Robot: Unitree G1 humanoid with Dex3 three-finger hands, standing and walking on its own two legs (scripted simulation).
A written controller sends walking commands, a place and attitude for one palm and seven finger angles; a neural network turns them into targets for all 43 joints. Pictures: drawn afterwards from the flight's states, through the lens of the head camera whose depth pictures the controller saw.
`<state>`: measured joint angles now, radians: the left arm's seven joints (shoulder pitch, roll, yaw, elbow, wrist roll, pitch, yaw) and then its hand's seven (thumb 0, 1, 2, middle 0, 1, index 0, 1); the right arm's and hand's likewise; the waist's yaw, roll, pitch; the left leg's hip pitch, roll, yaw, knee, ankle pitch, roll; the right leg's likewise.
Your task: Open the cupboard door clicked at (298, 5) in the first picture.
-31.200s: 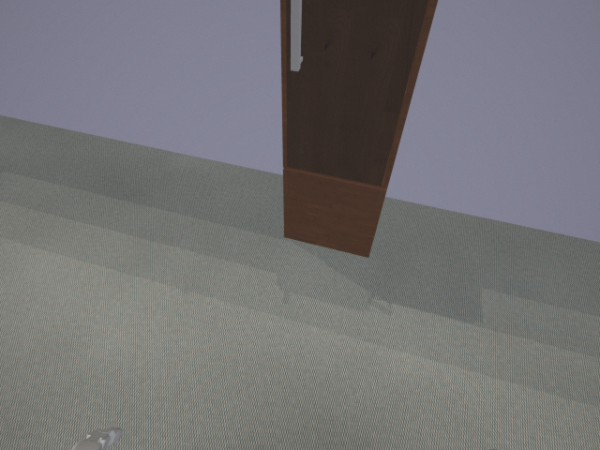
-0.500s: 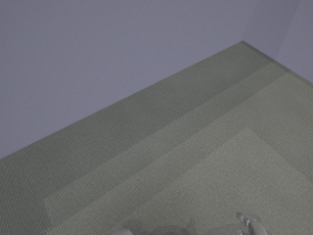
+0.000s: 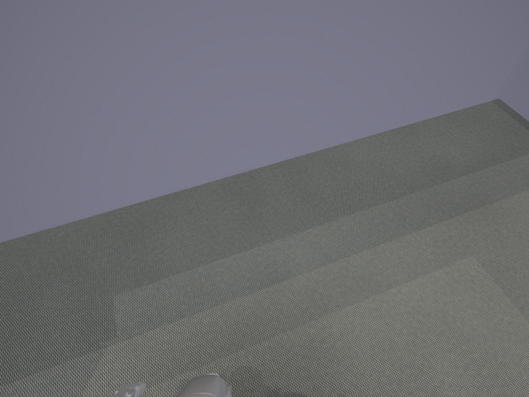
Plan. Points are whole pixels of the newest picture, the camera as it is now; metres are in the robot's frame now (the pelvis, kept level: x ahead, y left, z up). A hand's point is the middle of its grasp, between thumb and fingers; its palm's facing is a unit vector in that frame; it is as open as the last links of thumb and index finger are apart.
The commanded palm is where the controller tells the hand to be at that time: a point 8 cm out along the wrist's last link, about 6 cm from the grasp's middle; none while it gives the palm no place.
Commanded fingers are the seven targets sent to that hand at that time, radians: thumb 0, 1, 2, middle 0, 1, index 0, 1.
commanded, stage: turn to face it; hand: left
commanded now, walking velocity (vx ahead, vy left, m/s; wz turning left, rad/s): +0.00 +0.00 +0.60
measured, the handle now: out of the picture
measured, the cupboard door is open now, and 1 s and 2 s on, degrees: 53 53 53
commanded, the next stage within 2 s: take the last steps up to it in 1.98 s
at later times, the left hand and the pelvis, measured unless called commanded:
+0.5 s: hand out of the picture +0.04 +0.21 -0.15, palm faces +0.29 -0.91 -0.31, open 7.3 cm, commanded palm none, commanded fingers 0.00 0.90 0.90 -0.20 -0.30 -0.20 -0.30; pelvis +0.01 -0.02 -0.01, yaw +18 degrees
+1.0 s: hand out of the picture -0.02 +0.21 -0.16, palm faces +0.57 -0.78 -0.27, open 7.4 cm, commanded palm none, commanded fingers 0.00 0.90 0.90 -0.20 -0.30 -0.20 -0.30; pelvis +0.02 -0.02 +0.00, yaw +35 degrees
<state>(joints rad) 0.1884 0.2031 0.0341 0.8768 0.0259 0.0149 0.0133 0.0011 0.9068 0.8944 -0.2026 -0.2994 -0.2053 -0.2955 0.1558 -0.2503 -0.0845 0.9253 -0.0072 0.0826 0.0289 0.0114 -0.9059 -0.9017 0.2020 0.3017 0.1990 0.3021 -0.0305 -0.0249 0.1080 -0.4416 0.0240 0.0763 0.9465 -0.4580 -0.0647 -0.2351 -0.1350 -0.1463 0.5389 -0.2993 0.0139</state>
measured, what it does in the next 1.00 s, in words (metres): steps on the spot, turning left: left foot, then right foot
